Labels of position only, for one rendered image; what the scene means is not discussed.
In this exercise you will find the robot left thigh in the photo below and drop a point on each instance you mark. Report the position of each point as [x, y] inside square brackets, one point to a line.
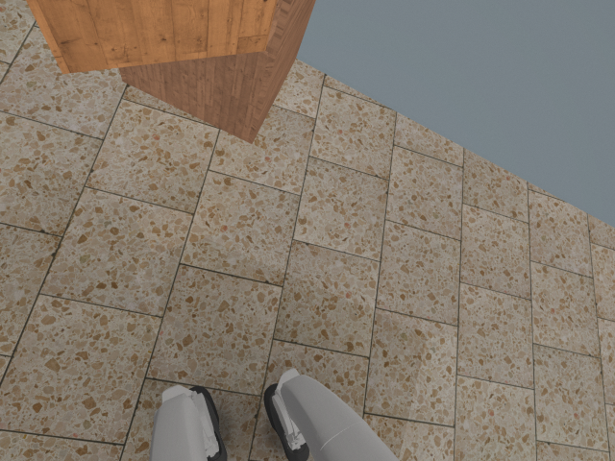
[181, 426]

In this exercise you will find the cupboard door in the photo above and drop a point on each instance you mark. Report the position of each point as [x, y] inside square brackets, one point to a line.
[88, 35]

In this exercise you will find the right robot shin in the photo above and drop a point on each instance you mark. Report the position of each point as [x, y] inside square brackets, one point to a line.
[298, 440]

